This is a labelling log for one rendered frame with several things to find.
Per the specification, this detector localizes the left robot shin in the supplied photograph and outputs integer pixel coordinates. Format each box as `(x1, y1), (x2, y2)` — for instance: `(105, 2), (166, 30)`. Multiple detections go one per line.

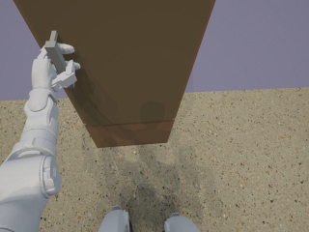
(111, 205), (123, 211)

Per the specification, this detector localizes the robot left forearm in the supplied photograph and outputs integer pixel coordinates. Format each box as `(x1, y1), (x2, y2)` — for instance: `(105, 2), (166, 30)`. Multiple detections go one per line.
(0, 88), (59, 167)

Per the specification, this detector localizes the right robot shin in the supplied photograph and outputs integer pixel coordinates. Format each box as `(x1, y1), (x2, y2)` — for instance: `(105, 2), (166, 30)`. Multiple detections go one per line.
(169, 213), (180, 219)

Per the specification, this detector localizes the cupboard door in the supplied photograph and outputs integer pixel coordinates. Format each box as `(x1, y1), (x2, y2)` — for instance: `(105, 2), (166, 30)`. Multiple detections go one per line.
(18, 0), (211, 126)

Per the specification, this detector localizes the handle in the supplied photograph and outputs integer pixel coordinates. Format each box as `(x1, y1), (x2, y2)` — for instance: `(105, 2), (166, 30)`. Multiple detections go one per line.
(44, 30), (75, 89)

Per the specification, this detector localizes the robot shin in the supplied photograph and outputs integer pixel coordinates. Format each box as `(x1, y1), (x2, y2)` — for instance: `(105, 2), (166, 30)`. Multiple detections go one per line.
(111, 205), (123, 211)
(169, 213), (180, 219)

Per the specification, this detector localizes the robot left hand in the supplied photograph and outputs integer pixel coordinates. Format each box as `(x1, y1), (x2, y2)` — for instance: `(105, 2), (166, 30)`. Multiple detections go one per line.
(31, 43), (81, 96)

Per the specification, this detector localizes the robot left upper arm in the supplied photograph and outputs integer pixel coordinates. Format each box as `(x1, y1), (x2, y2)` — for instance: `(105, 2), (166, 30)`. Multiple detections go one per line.
(0, 155), (62, 232)

